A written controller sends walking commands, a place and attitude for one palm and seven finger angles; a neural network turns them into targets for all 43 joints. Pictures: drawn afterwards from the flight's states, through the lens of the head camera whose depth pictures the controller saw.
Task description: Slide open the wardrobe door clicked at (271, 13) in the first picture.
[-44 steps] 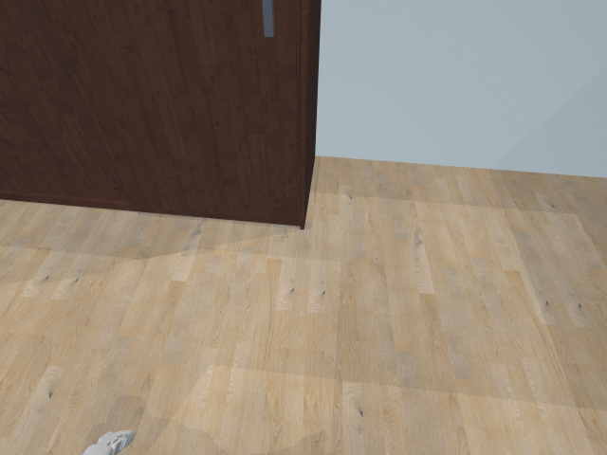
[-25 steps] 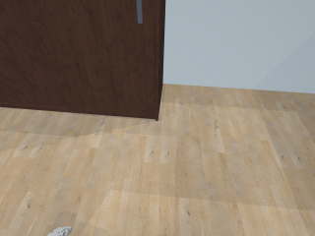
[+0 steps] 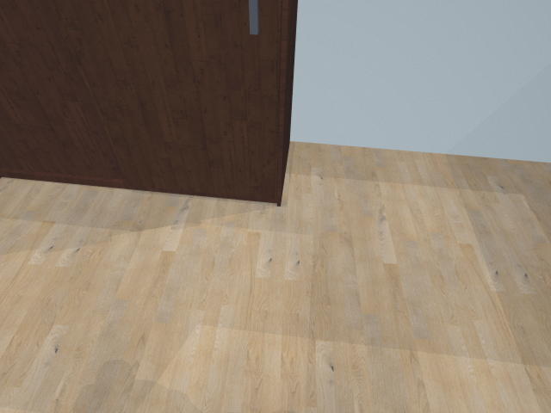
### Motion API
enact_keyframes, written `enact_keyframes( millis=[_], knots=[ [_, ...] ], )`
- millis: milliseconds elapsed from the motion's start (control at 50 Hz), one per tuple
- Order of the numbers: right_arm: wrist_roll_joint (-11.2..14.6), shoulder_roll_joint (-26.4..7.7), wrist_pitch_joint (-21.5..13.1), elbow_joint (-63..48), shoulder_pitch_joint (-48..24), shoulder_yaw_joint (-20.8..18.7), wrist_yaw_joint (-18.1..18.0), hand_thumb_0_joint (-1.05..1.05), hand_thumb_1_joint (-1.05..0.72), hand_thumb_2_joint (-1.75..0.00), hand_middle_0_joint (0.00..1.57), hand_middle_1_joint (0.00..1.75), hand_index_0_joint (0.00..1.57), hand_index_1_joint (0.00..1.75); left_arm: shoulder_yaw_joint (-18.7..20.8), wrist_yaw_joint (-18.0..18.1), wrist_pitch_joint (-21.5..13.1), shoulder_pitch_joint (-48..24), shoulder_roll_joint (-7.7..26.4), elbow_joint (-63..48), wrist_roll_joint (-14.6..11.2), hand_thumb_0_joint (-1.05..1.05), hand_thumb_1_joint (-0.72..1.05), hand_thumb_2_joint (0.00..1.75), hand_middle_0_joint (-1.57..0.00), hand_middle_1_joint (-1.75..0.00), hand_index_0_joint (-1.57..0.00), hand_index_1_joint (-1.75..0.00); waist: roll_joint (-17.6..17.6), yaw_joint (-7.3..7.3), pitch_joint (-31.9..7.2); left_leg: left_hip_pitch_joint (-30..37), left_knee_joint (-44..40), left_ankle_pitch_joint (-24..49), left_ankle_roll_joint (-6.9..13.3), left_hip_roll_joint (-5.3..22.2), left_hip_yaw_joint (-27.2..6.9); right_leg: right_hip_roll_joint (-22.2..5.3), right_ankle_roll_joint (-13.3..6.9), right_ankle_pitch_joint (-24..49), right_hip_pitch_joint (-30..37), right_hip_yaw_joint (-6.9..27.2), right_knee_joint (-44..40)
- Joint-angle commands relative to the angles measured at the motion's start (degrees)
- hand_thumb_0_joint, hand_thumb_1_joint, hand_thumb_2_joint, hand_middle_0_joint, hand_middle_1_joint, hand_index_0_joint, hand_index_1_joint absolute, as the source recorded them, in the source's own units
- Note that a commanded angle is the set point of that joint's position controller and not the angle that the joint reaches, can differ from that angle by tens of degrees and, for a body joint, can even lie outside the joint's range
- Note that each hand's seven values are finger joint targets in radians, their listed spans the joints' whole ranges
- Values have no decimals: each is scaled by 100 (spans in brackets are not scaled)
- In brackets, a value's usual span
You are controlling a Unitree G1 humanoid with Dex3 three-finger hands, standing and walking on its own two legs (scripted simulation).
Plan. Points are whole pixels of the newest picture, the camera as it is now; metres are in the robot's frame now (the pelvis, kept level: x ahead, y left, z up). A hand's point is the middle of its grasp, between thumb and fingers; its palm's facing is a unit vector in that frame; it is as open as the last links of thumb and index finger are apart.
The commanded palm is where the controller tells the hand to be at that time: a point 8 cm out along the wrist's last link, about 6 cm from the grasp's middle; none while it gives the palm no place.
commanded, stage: look at it before walking up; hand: right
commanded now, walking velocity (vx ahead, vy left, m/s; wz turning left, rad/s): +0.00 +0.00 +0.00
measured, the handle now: out of the picture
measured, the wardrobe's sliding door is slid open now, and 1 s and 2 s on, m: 0.00 0.00 0.00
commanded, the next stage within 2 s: walk to a spot facing it in 0.56 s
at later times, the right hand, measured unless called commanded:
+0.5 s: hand out of the picture +0.08 -0.25 -0.16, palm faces -0.02 +0.94 -0.33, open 7.4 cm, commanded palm none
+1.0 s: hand out of the picture +0.07 -0.20 -0.18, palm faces -0.11 +0.95 -0.28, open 7.4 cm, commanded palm none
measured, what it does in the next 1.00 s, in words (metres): stands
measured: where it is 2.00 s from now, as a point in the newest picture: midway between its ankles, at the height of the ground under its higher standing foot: outside the picture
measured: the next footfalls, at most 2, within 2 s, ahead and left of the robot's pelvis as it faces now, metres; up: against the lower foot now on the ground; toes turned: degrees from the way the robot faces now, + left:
right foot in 1.60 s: +0.19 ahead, -0.08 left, +0.00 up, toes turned +24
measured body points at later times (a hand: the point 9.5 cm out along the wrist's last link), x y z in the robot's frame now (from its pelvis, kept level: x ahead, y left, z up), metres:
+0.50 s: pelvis +0.01 +0.00 +0.00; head +0.01 +0.00 +0.45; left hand +0.09 +0.30 -0.13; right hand +0.08 -0.30 -0.13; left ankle +0.02 +0.12 -0.74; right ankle +0.01 -0.12 -0.74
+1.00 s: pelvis -0.01 +0.02 -0.02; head +0.01 +0.03 +0.43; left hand +0.05 +0.28 -0.16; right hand +0.07 -0.25 -0.16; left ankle +0.00 +0.11 -0.74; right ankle +0.01 -0.12 -0.74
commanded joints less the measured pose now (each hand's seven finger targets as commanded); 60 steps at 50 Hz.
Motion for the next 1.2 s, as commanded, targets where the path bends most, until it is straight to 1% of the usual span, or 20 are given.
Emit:
enact_keyframes(
  millis=[0,340,580,680,740,760,860,920,940,960,980,1000,1020,1040,1060,1080,1100,1120,1140,1180],
  knots=[
    [-28,-1197,-127,-374,-264,-220,-75,0,-90,-90,20,30,20,30,255,102,-118,-357,1187,-384,12,0,90,90,-20,-30,-20,-30,30,-14,-180,-53,-528,37,232,640,-644,-644,-181,189,-58,590,-433],
    [-27,-1188,-139,-390,-318,-221,-76,0,-90,-90,20,30,20,30,246,118,-147,-451,1200,-404,7,0,90,90,-20,-30,-20,-30,-59,-5,-421,183,-430,751,220,648,-561,-695,-172,737,186,559,-442],
    [-26,-1195,-130,-341,-302,-214,-72,0,-90,-90,20,30,20,30,235,124,-134,-507,1223,-400,4,0,90,90,-20,-30,-20,-30,-52,-13,-312,164,-530,676,203,636,-570,-692,-167,654,250,560,-538],
    [-29,-1193,-110,-398,-319,-243,-65,0,-90,-90,20,30,20,30,267,149,-135,-450,1227,-417,11,0,90,90,-20,-30,-20,-30,-30,7,-333,77,-443,1001,231,608,-646,-735,-145,796,379,440,-410],
    [-25,-587,83,-409,47,-173,-97,0,-90,-90,20,30,20,30,178,183,-19,-70,559,-429,24,0,90,90,-20,-30,-20,-30,-31,25,-327,-193,-69,1375,162,566,-703,-782,-50,888,387,156,-97],
    [-32,-580,125,-458,96,-191,-95,0,-90,-90,20,30,20,30,207,203,16,-6,559,-482,20,0,90,90,-20,-30,-20,-30,-70,32,-312,-304,76,1437,156,515,-717,-822,-49,906,397,116,-28],
    [-62,-475,252,-800,267,-299,-19,0,-90,-90,20,30,20,30,407,247,110,-35,757,-851,37,0,90,90,-20,-30,-20,-30,-514,-13,-141,-978,1153,725,66,111,-479,-1371,-357,613,185,327,-74],
    [-69,-276,309,-947,490,-362,22,0,-90,-90,20,30,20,30,494,228,93,-187,784,-1045,41,0,90,90,-20,-30,-20,-30,-1053,-136,-162,-1092,2292,-1276,-34,-1,-75,-1980,-816,1137,-68,460,-164],
    [-69,-245,317,-989,579,-391,31,0,-90,-90,20,30,20,30,513,225,93,-269,738,-1124,50,0,90,90,-20,-30,-20,-30,-1068,-182,-108,-913,2320,-1432,-28,92,-63,-2028,-844,1241,-304,362,-37],
    [-69,-209,313,-985,771,-418,46,0,-90,-90,20,30,20,30,531,220,101,-400,716,-1208,61,0,90,90,-20,-30,-20,-30,-1037,-291,-105,-693,2089,-1303,-15,157,-32,-1965,-753,1161,-486,148,236],
    [-84,-222,284,-946,1016,-453,59,0,-90,-90,20,30,20,30,539,212,122,-468,679,-1249,62,0,90,90,-20,-30,-20,-30,-787,-419,-116,-290,1516,-746,7,178,-32,-1768,-537,917,-782,-131,779],
    [-136,-495,218,-902,1361,-522,55,0,-90,-90,20,30,20,30,523,180,178,-498,525,-1320,40,0,90,90,-20,-30,-20,-30,319,-586,-173,42,420,-185,164,508,-819,-1144,-110,-484,-1330,-618,2000],
    [-187,-1050,138,-946,1455,-632,-14,0,-90,-90,20,30,20,30,425,135,209,-428,9,-1534,21,0,90,90,-20,-30,-20,-30,2222,-542,-11,103,-902,-477,690,1845,-3380,-120,305,-2474,-2632,-843,3675],
    [-91,-1019,165,-1019,1501,-630,-81,0,-90,-90,20,30,20,30,458,133,243,-634,205,-1625,47,0,90,90,-20,-30,-20,-30,1562,-621,119,-362,-1476,-1547,948,1962,-3680,-221,211,-2277,-2577,57,4174],
    [-75,-855,139,-1112,1131,-643,-92,0,-90,-90,20,30,20,30,497,93,249,-529,307,-1562,54,0,90,90,-20,-30,-20,-30,1506,-413,368,-648,-1742,-2798,743,1590,-3540,-369,159,-1660,-2644,247,4306],
    [-63,-659,115,-1181,899,-626,-84,0,-90,-90,20,30,20,30,517,73,205,-498,313,-1493,59,0,90,90,-20,-30,-20,-30,1038,-297,469,-769,-1671,-2942,751,1458,-3426,-444,170,-1261,-2646,240,4358],
    [-54,-535,57,-1231,782,-588,-82,0,-90,-90,20,30,20,30,531,43,167,-317,311,-1399,83,0,90,90,-20,-30,-20,-30,655,-180,284,-614,-1489,-2570,730,1268,-3091,-506,202,-890,-2511,211,4318],
    [-45,-440,-7,-1240,769,-571,-61,0,-90,-90,20,30,20,30,528,25,141,-159,225,-1344,107,0,90,90,-20,-30,-20,-30,540,-102,86,-393,-1375,-2195,753,1108,-2711,-515,245,-609,-2456,164,4249],
    [-40,-379,-64,-1204,880,-575,-45,0,-90,-90,20,30,20,30,521,18,116,-61,167,-1306,121,0,90,90,-20,-30,-20,-30,419,-97,-141,-119,-1277,-1860,790,999,-2511,-497,279,-457,-2467,110,4183],
    [-40,-325,-140,-1093,1174,-585,-27,0,-90,-90,20,30,20,30,522,17,76,-54,74,-1291,128,0,90,90,-20,-30,-20,-30,428,-160,-303,232,-1194,-1546,860,904,-2390,-467,322,-345,-2605,78,4088]
  ],
)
